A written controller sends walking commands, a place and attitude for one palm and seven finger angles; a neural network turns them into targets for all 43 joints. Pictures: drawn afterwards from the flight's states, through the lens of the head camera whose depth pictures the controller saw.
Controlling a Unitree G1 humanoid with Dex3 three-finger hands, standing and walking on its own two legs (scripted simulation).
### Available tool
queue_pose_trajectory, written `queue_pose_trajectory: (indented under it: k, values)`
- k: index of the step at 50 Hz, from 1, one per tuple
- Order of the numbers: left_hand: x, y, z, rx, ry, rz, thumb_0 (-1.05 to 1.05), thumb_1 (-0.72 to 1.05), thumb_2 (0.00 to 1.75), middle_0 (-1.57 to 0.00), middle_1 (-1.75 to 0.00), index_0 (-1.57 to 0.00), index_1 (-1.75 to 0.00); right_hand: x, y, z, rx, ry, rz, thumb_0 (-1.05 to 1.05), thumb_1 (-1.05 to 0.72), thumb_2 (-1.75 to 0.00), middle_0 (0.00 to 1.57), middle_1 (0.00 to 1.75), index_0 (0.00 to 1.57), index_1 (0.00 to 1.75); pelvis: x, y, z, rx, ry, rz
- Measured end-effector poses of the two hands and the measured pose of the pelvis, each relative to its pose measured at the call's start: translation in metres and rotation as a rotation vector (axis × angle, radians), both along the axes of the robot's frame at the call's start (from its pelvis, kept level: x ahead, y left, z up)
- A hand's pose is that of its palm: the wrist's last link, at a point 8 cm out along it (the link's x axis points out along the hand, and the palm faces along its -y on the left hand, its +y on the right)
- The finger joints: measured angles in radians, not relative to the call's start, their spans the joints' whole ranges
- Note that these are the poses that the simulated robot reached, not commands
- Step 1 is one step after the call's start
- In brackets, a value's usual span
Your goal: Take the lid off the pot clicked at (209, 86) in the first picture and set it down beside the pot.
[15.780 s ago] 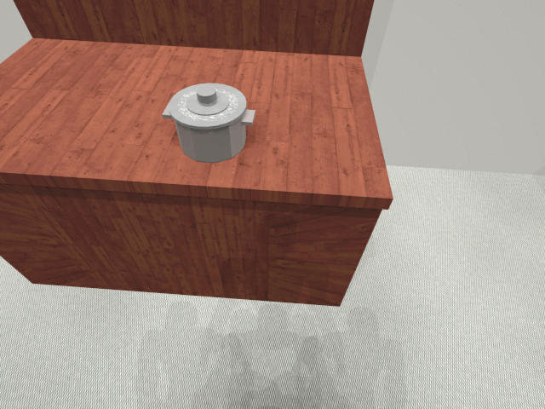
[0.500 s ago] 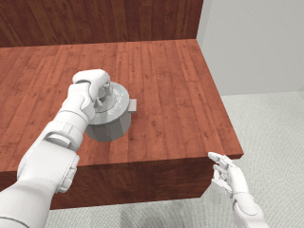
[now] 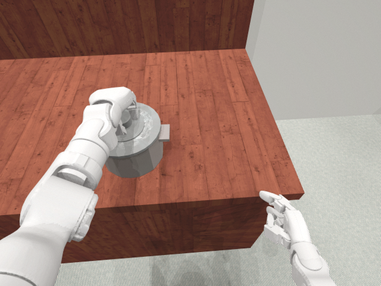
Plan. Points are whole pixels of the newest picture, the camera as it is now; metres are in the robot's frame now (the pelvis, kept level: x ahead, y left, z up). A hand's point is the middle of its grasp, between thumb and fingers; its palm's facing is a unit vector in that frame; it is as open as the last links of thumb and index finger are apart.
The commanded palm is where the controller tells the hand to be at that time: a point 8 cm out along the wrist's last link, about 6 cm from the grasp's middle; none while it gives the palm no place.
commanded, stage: lift the lid straight up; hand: left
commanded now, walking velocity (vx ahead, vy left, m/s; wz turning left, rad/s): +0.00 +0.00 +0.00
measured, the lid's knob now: (122, 120) +0.49 +0.15 +0.06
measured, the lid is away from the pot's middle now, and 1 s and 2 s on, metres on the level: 0.00 0.01 0.01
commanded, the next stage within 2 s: none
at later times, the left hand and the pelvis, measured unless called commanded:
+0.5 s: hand (114, 117) +0.46 +0.15 +0.11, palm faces -0.32 -0.07 -0.95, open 7.4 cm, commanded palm +0.46 +0.15 +0.18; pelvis +0.00 +0.00 +0.00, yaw +0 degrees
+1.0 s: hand (109, 104) +0.46 +0.15 +0.14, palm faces -0.30 -0.05 -0.95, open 7.4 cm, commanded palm +0.47 +0.15 +0.22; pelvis +0.00 +0.00 +0.01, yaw +1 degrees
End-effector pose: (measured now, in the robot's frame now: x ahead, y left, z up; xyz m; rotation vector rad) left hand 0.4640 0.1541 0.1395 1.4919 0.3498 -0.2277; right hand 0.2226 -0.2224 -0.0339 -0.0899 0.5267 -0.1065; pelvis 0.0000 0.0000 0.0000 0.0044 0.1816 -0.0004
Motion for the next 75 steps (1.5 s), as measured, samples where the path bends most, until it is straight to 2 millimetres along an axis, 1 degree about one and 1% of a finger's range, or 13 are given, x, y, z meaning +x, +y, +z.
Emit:
queue_pose_trajectory:
  k: [12,31,37,43,48,52,59,66,75]
  values:
    - [-0.003,0.0,0.003,-0.004,-0.007,-0.013,0.0,0.3,0.64,-0.7,-0.96,-0.67,-0.94,0.0,0.0,-0.001,0.008,-0.004,-0.008,0.02,-0.9,-0.9,0.2,0.3,0.42,0.42,0.002,0.001,0.002,0.0,-0.008,0.0]
    - [-0.012,0.003,0.034,0.004,-0.044,0.001,0.0,0.29,0.64,-0.71,-0.95,-0.68,-0.93,-0.002,0.001,0.0,0.005,-0.005,0.009,0.02,-0.9,-0.9,0.2,0.3,0.39,0.4,0.0,0.0,0.006,0.003,-0.048,0.008]
    - [-0.015,0.0,0.045,0.017,-0.055,-0.012,-0.01,0.29,0.64,-0.71,-0.95,-0.68,-0.93,-0.002,0.002,0.0,0.006,-0.005,0.015,0.02,-0.9,-0.9,0.2,0.3,0.38,0.4,-0.001,-0.001,0.007,0.005,-0.058,0.011]
    - [-0.013,-0.001,0.052,-0.007,-0.056,-0.008,0.0,0.29,0.64,-0.71,-0.95,-0.68,-0.93,-0.002,0.002,0.0,0.001,-0.005,0.02,0.02,-0.9,-0.9,0.2,0.3,0.37,0.39,-0.003,-0.002,0.008,0.007,-0.064,0.01]
    - [-0.011,0.001,0.06,0.027,-0.063,-0.001,-0.01,0.29,0.64,-0.71,-0.95,-0.68,-0.93,-0.003,0.003,0.0,0.006,-0.01,0.016,0.02,-0.9,-0.9,0.2,0.3,0.36,0.39,-0.002,-0.003,0.008,0.007,-0.064,0.011]
    - [-0.007,0.001,0.064,0.009,-0.058,0.008,-0.01,0.29,0.64,-0.71,-0.95,-0.68,-0.93,-0.003,0.002,0.0,-0.001,-0.009,0.021,0.02,-0.9,-0.9,0.2,0.3,0.37,0.39,-0.002,-0.003,0.008,0.008,-0.062,0.012]
    - [-0.003,-0.004,0.077,0.018,-0.074,-0.013,-0.01,0.29,0.64,-0.71,-0.95,-0.68,-0.93,-0.002,0.001,-0.001,0.0,-0.011,0.019,0.02,-0.9,-0.9,0.2,0.3,0.38,0.4,0.002,-0.002,0.009,0.007,-0.062,0.011]
    - [0.001,-0.005,0.087,0.01,-0.09,-0.007,-0.01,0.29,0.64,-0.71,-0.95,-0.68,-0.93,-0.002,0.0,0.0,0.0,-0.006,0.019,0.02,-0.9,-0.9,0.2,0.3,0.38,0.4,0.004,-0.001,0.01,0.009,-0.064,0.008]
    - [0.0,0.003,0.099,0.02,-0.09,0.022,-0.01,0.29,0.64,-0.71,-0.95,-0.68,-0.93,-0.001,-0.001,0.0,-0.003,0.001,0.024,0.02,-0.9,-0.9,0.2,0.3,0.39,0.41,0.004,-0.001,0.011,0.009,-0.069,0.011]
